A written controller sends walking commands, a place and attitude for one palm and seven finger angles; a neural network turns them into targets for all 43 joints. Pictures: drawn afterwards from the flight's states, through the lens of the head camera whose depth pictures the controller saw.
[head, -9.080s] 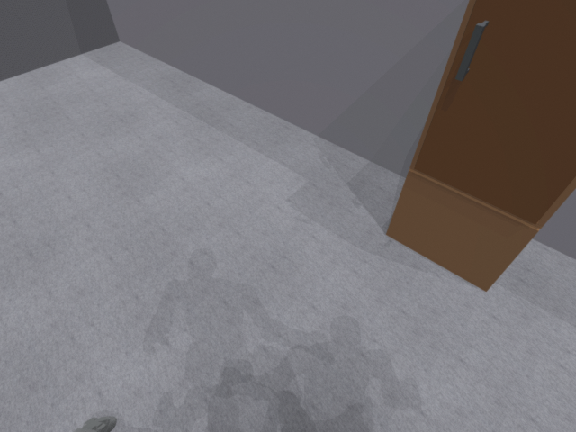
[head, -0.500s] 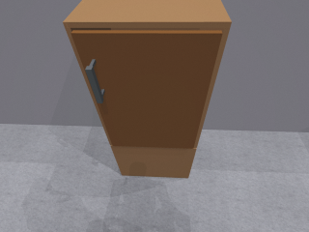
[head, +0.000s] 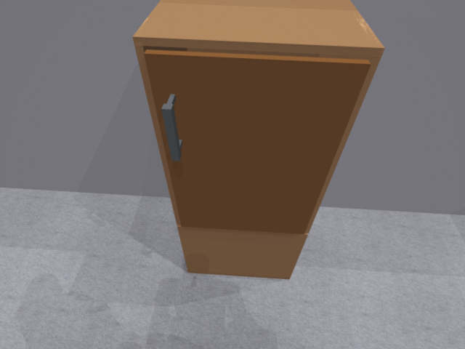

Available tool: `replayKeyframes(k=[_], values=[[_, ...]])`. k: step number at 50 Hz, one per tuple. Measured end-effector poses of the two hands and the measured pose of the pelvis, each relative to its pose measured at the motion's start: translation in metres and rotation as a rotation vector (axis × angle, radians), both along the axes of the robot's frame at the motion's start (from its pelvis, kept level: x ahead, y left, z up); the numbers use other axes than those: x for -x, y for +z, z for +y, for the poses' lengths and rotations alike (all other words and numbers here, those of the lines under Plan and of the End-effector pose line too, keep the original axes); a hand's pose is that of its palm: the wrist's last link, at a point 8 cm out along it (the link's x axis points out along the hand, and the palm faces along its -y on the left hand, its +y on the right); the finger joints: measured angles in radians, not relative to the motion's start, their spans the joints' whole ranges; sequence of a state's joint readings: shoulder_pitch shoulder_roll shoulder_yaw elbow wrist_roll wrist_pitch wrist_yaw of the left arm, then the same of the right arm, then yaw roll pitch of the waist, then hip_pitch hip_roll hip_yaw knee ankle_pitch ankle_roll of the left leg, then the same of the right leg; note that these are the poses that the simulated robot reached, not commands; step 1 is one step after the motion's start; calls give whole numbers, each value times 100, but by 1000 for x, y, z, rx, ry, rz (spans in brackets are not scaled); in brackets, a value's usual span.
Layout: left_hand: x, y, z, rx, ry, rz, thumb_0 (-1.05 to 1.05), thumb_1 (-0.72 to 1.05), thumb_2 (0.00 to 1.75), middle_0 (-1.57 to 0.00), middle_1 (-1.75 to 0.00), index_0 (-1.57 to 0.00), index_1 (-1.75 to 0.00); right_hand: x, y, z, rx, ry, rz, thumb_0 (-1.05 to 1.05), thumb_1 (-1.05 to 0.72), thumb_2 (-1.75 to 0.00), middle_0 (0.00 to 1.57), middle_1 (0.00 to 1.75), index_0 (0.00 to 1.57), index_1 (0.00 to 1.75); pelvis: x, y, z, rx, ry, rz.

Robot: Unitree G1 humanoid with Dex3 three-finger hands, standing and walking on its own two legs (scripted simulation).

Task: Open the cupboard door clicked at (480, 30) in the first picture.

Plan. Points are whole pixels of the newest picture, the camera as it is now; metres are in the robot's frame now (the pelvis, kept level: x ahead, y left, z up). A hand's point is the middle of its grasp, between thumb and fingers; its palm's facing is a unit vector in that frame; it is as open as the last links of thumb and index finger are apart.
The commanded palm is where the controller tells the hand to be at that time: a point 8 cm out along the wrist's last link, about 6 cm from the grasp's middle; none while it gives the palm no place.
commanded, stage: come to a stop and stand still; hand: left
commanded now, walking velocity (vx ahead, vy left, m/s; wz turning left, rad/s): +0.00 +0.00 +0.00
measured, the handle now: (174, 128) +0.52 +0.18 +0.09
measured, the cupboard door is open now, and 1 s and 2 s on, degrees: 0 0 0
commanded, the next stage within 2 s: look again from close up in 0.16 s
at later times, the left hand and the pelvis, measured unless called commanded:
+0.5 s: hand out of the picture +0.00 +0.17 -0.17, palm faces +0.00 -0.97 -0.22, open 7.4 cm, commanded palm none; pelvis +0.00 +0.00 -0.01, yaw +0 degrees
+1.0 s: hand (142, 330) +0.17 +0.18 -0.07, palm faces +0.26 -0.94 -0.20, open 7.4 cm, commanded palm +0.12 +0.22 -0.06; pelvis +0.01 -0.02 -0.01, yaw +1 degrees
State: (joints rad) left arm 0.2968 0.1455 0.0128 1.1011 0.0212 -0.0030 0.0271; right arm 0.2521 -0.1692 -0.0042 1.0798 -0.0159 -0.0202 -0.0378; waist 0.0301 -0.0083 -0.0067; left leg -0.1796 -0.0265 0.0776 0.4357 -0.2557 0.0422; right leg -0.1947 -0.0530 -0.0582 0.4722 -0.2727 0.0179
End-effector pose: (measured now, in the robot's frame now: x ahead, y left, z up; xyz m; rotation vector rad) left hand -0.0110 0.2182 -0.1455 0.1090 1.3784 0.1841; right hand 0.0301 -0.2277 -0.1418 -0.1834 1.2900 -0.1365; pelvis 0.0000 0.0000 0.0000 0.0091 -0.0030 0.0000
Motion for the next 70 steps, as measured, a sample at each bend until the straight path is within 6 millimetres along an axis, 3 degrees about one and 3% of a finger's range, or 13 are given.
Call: replayKeyframes(k=[8, 18, 26, 44, 46, 52, 55, 57, 59, 63, 65, 67, 70], values=[[-14, 0, 1, -4, -31, -3, 1, 92, 90, -20, -30, -20, -30, 29, -2, 8, -21, -31, 70, 1, -93, -89, 20, 30, 19, 30, -3, 1, 0, 2, -6, -7], [-5, -1, -2, -14, -61, 36, 0, 92, 90, -20, -30, -20, -30, 51, -10, 23, -75, -38, 129, 1, -91, -89, 20, 30, 19, 30, 1, -3, 1, 13, 0, 11], [-6, 5, 2, -40, -51, 47, 0, 91, 90, -20, -30, -20, -30, 41, -19, 24, -94, -29, 112, 1, -91, -89, 20, 30, 19, 30, -6, -5, 2, 2, -3, 4], [-37, 4, -10, -41, -63, 1, 1, 92, 90, -20, -30, -20, -30, 4, -9, -13, -33, -20, 68, 1, -91, -89, 20, 30, 19, 30, -18, -2, -17, -2, -9, 6], [-65, 21, -5, -60, 19, -170, 2, 93, 90, -20, -30, -20, -30, -8, -2, -21, -7, -18, -27, 1, -91, -89, 20, 30, 20, 30, -17, -3, -19, -3, -10, 12], [-183, 137, 0, -141, 19, -947, 2, 88, 88, -20, -33, -20, -34, -78, 20, -45, 47, 15, -423, 1, -91, -89, 20, 30, 20, 30, -10, -9, -24, -6, 27, 40], [-209, 169, -6, -94, -48, -1230, 1, 82, 86, -21, -36, -20, -37, -114, 36, -56, 60, 33, -587, 1, -91, -89, 20, 30, 20, 30, -1, -18, -30, -12, 16, 91], [-208, 169, -12, -30, -108, -1339, 1, 78, 84, -21, -39, -21, -39, -133, 46, -62, 68, 59, -674, 1, -90, -89, 20, 30, 20, 30, 6, -27, -35, -18, 6, 122], [-193, 155, -17, 34, -170, -1361, 0, 74, 82, -21, -41, -21, -42, -149, 55, -67, 76, 95, -742, 1, -90, -89, 20, 30, 20, 30, 13, -36, -39, -20, 5, 142], [-149, 111, -10, 92, -153, -1228, 0, 64, 79, -22, -47, -22, -47, -168, 61, -72, 107, 160, -813, 1, -90, -89, 20, 30, 20, 30, 22, -52, -46, -17, 14, 172], [-129, 100, 1, 59, -87, -1192, 1, 59, 77, -23, -50, -23, -50, -172, 59, -70, 116, 183, -818, 1, -90, -89, 20, 30, 19, 30, 25, -58, -47, -7, 26, 177], [-119, 103, 13, -4, -35, -1220, 1, 54, 75, -23, -53, -23, -53, -172, 53, -65, 117, 202, -807, 1, -90, -89, 20, 30, 19, 30, 27, -62, -48, 8, 38, 177], [-124, 127, 23, -76, -49, -1352, 1, 47, 72, -23, -57, -23, -58, -163, 37, -53, 97, 223, -765, 1, -90, -89, 20, 30, 19, 30, 30, -66, -47, 29, 52, 171]])
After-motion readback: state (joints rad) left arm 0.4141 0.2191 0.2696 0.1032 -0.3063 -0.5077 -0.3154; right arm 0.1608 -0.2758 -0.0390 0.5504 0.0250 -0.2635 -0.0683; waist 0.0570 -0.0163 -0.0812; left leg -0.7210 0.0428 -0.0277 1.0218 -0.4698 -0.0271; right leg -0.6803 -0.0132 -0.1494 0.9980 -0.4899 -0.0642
